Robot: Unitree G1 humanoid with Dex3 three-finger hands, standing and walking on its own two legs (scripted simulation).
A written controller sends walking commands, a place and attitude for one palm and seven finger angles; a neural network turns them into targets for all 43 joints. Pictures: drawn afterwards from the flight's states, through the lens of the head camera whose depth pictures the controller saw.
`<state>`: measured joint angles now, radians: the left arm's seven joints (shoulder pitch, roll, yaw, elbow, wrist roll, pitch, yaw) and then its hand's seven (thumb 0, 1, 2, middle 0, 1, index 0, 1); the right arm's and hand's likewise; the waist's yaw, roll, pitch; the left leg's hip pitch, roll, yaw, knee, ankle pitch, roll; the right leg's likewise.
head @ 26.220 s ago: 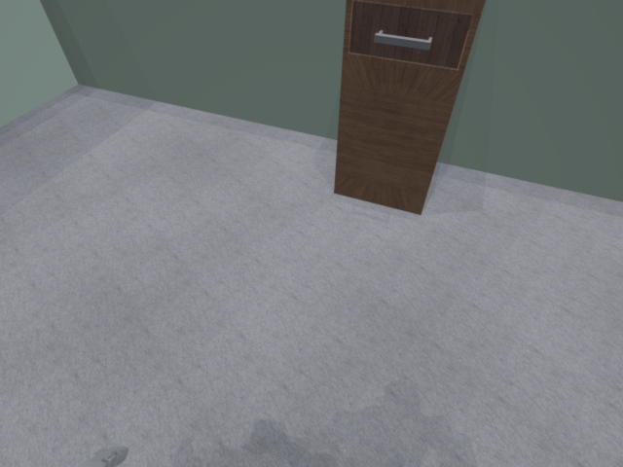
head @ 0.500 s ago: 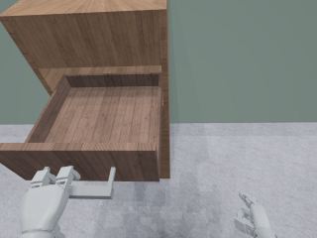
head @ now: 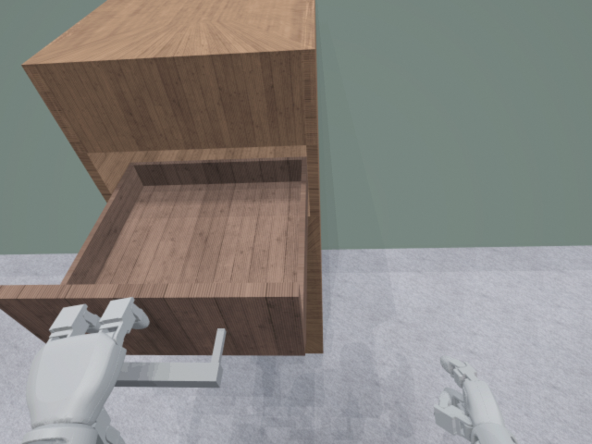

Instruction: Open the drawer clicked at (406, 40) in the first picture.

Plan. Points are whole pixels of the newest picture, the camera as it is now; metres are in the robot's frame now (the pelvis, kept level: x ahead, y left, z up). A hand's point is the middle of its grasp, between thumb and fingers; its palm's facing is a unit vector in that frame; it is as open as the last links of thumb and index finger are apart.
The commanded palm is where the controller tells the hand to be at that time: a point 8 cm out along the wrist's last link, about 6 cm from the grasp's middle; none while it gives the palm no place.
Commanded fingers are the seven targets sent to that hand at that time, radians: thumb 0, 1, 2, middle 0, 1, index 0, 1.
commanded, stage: lift the hand off the handle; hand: left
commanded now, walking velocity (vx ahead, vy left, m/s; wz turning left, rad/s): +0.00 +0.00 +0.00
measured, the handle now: (153, 356) +0.21 +0.23 +0.03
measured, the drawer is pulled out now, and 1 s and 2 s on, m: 0.30 0.30 0.30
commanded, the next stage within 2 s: draw the hand back to the body in 0.94 s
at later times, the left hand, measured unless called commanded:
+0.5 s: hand (82, 346) +0.17 +0.26 +0.13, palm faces +0.14 -0.06 -0.99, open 13.8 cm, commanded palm +0.13 +0.24 +0.18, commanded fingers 0.00 -0.50 0.30 -0.30 -1.20 -0.30 -1.20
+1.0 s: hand (64, 326) +0.17 +0.25 +0.18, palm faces +0.13 -0.08 -0.99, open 13.9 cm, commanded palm +0.13 +0.24 +0.23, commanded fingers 0.00 -0.50 0.30 -0.30 -1.20 -0.30 -1.20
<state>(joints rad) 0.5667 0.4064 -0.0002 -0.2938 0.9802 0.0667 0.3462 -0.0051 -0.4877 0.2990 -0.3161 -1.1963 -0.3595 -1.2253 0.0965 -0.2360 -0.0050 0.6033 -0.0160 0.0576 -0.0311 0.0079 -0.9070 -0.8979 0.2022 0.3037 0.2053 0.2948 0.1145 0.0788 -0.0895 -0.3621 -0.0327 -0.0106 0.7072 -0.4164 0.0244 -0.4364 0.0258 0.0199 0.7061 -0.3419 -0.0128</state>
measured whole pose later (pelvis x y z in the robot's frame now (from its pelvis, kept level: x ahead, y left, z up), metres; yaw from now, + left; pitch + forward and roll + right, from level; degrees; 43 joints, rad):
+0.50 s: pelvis +0.00 +0.00 +0.02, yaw +1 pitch -2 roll +0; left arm 0.48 0.49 0.03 -0.46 0.89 0.16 0.13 -0.01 -0.49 0.30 -0.32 -1.20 -0.33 -1.21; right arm 0.09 -0.25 0.04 0.59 0.01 0.10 -0.03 0.01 -0.91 -0.90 0.20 0.30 0.21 0.29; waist 0.13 0.11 -0.03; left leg -0.16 -0.03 -0.03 0.52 -0.33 0.02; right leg -0.23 0.03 0.01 0.51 -0.25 -0.01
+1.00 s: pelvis -0.01 -0.01 +0.02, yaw +1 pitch -4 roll +0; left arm 0.39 0.56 0.10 -0.53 0.79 0.21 -0.05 -0.01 -0.49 0.30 -0.31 -1.20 -0.31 -1.20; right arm 0.07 -0.27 0.05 0.59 0.04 0.10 -0.03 0.01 -0.91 -0.90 0.20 0.30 0.20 0.29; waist 0.12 0.13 0.00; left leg -0.10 -0.03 -0.04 0.44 -0.27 0.01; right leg -0.16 0.02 -0.01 0.43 -0.20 -0.02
